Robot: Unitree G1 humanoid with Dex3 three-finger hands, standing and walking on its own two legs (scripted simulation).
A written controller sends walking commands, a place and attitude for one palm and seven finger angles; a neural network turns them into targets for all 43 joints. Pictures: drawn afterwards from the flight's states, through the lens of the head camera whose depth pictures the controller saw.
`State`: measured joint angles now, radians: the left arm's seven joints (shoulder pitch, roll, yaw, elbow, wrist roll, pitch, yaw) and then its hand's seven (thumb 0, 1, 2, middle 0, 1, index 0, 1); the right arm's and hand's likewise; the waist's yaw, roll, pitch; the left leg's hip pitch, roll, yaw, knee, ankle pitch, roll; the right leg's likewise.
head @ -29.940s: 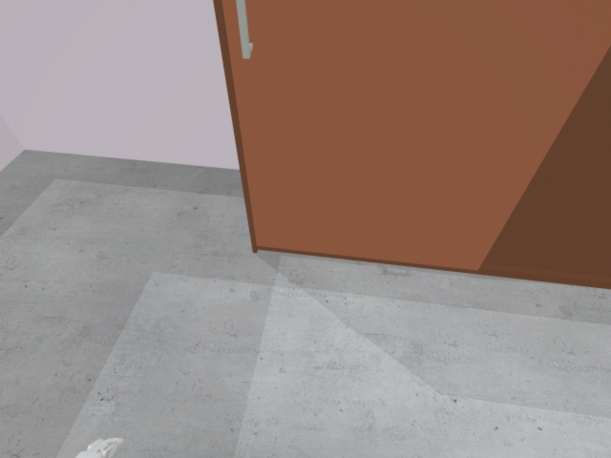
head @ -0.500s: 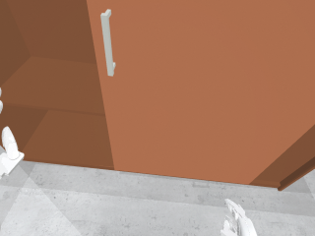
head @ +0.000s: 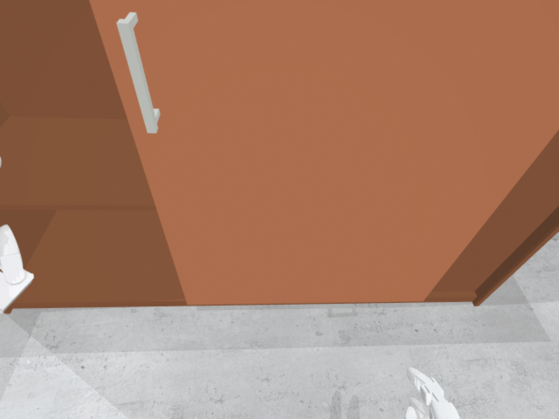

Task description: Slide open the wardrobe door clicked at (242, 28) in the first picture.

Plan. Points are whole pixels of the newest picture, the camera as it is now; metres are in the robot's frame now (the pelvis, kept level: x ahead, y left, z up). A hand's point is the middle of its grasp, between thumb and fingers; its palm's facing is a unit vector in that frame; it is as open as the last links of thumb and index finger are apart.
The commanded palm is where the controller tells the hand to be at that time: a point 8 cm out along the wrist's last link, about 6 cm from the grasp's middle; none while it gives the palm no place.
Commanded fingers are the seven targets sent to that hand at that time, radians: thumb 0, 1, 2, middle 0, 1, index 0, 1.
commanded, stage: stop stepping back and stand still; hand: left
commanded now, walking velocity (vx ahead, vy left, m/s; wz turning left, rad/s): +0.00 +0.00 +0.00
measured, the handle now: (142, 77) +0.60 +0.26 +0.19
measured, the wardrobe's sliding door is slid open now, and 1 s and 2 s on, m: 0.65 0.65 0.65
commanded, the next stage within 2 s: let the arm hang, fingers relaxed in 0.56 s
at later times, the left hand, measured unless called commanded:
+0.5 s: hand (28, 238) +0.26 +0.28 +0.19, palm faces +0.38 -0.78 -0.50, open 7.4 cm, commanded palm +0.18 +0.32 +0.19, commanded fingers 0.00 0.90 0.90 -0.20 -0.30 -0.20 -0.30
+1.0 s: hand out of the picture +0.04 +0.20 -0.17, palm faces +0.00 -0.99 -0.17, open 7.0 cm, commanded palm none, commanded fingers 0.00 0.90 0.90 -0.20 -0.30 -0.20 -0.30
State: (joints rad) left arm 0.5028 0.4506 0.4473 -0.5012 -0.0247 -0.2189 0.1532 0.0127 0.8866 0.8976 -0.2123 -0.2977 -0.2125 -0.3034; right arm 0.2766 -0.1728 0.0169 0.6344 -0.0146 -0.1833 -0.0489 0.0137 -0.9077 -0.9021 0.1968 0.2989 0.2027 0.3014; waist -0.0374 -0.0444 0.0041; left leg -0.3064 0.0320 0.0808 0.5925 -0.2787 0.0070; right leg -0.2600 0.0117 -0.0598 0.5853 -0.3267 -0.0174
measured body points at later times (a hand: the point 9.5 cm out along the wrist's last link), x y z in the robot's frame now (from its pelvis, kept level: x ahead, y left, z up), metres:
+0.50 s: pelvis +0.04 +0.02 +0.01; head +0.07 +0.04 +0.46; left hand +0.23 +0.31 +0.21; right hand +0.22 -0.21 -0.06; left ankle +0.02 +0.12 -0.73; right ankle +0.00 -0.09 -0.73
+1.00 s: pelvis -0.01 +0.02 +0.00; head +0.02 +0.05 +0.45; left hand +0.04 +0.25 -0.15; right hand +0.05 -0.23 -0.13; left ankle +0.02 +0.12 -0.73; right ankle -0.01 -0.09 -0.73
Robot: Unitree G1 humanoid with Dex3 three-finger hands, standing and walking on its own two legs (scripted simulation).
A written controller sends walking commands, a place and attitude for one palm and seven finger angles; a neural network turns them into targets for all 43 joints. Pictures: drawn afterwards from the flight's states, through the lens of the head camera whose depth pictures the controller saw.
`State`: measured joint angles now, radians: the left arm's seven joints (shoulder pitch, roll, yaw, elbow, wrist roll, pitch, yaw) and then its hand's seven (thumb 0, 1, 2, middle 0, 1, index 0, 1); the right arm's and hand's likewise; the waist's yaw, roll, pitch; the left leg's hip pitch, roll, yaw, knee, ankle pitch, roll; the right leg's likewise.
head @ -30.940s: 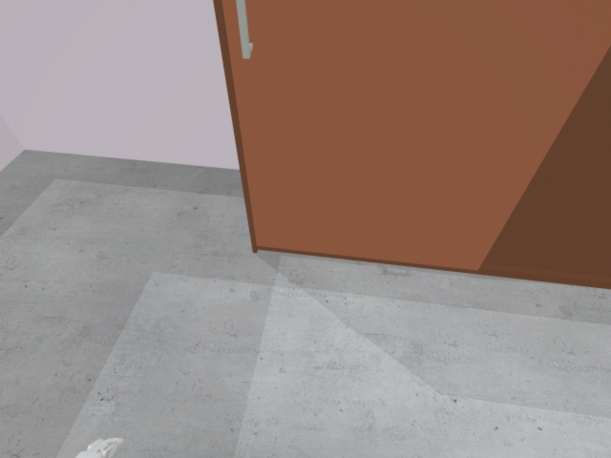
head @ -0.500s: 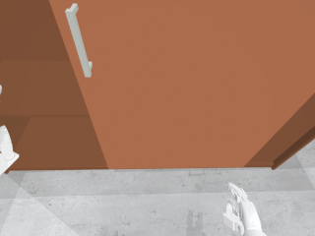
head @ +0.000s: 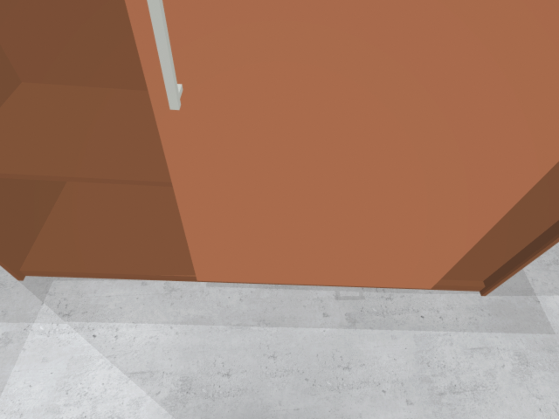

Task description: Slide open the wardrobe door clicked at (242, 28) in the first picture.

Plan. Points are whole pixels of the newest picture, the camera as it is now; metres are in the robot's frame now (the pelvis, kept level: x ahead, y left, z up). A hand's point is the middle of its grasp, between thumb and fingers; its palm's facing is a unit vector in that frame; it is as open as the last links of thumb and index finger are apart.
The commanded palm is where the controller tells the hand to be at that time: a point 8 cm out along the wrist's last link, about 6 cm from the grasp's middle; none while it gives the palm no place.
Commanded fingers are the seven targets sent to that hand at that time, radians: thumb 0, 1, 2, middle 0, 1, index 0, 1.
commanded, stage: let the arm hang, fingers relaxed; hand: left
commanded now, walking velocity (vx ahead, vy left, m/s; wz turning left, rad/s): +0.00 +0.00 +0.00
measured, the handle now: (168, 50) +0.61 +0.22 +0.19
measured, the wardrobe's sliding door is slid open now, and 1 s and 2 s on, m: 0.65 0.65 0.65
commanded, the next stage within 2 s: look to check the result in 0.76 s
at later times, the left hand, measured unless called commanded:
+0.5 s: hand out of the picture +0.06 +0.24 -0.15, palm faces -0.02 -0.95 -0.30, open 7.4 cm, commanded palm none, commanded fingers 0.00 0.90 0.90 -0.20 -0.30 -0.20 -0.30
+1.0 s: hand out of the picture +0.12 +0.25 -0.14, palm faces -0.04 -0.95 -0.32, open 7.4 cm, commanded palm none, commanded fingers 0.00 0.90 0.90 -0.20 -0.30 -0.20 -0.30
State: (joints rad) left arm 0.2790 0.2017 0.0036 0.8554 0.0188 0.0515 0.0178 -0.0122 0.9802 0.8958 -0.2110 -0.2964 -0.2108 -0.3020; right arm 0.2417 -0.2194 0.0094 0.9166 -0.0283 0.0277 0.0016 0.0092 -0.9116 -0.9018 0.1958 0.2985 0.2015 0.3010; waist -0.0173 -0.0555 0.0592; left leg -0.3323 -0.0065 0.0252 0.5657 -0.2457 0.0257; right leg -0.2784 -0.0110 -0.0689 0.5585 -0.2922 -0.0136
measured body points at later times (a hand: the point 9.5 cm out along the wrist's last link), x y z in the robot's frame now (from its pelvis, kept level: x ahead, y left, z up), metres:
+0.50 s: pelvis +0.01 +0.01 +0.01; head +0.03 +0.01 +0.46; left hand +0.06 +0.29 -0.13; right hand +0.05 -0.25 -0.14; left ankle +0.03 +0.10 -0.73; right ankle +0.00 -0.11 -0.73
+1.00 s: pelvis +0.04 +0.01 +0.02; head +0.07 +0.01 +0.47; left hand +0.12 +0.30 -0.12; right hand +0.12 -0.28 -0.12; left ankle +0.03 +0.10 -0.73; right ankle +0.00 -0.11 -0.73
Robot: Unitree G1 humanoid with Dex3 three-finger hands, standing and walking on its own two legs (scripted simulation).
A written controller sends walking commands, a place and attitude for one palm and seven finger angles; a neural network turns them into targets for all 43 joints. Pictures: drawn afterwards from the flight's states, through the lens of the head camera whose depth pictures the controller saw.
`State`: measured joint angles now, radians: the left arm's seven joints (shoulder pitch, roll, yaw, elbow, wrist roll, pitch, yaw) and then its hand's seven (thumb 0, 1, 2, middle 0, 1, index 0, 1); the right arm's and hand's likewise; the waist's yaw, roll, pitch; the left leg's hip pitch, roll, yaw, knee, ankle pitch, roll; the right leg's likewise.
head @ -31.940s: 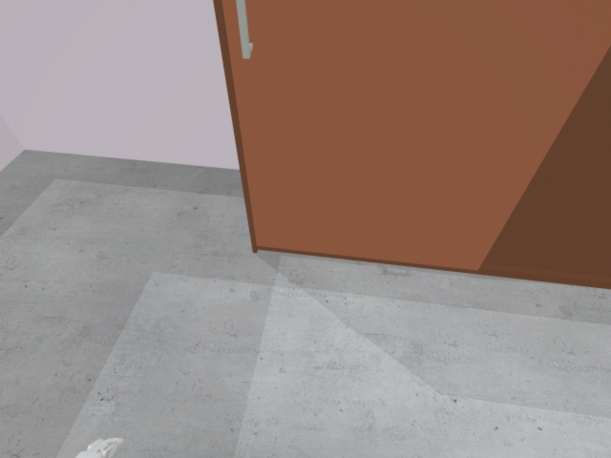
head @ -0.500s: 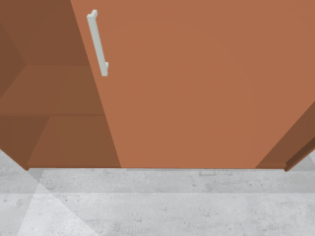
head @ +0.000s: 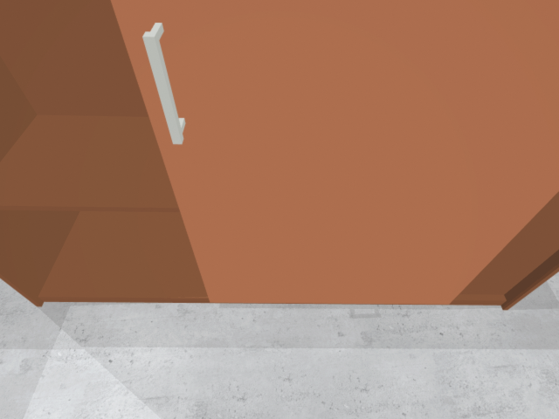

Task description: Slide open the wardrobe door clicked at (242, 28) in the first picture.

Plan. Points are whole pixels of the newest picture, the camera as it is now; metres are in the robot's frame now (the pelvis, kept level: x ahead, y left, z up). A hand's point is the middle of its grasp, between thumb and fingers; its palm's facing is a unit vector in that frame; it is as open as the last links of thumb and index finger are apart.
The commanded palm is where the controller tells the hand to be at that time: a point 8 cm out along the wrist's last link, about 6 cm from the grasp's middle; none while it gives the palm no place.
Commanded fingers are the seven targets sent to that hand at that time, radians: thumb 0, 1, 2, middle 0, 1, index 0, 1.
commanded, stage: look to check the result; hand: left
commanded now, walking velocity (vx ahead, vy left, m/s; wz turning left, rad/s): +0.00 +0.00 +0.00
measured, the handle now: (168, 88) +0.57 +0.22 +0.17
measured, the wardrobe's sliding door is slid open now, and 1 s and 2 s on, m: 0.65 0.65 0.65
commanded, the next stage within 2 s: stand and wait in 0.38 s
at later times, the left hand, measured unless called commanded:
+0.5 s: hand out of the picture +0.10 +0.22 -0.16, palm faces -0.03 -0.94 -0.33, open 7.4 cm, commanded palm none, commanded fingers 0.00 0.90 0.90 -0.20 -0.30 -0.20 -0.30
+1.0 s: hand out of the picture +0.09 +0.21 -0.16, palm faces -0.03 -0.94 -0.34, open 7.4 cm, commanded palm none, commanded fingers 0.00 0.90 0.90 -0.20 -0.30 -0.20 -0.30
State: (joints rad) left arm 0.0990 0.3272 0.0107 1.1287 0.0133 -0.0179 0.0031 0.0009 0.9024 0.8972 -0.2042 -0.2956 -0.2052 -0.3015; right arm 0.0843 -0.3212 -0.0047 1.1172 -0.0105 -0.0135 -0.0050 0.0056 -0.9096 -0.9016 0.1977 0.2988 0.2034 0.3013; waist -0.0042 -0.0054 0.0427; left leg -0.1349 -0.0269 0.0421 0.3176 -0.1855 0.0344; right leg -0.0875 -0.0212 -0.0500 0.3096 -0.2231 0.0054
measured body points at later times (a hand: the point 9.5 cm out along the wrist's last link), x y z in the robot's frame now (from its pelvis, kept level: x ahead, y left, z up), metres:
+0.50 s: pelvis +0.02 -0.02 +0.00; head +0.04 -0.02 +0.45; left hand +0.10 +0.27 -0.13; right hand +0.10 -0.31 -0.14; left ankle -0.01 +0.09 -0.75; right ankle -0.04 -0.12 -0.75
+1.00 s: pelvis +0.01 -0.03 +0.00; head +0.03 -0.04 +0.45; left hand +0.09 +0.26 -0.13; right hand +0.08 -0.33 -0.14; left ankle -0.01 +0.09 -0.75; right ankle -0.04 -0.12 -0.75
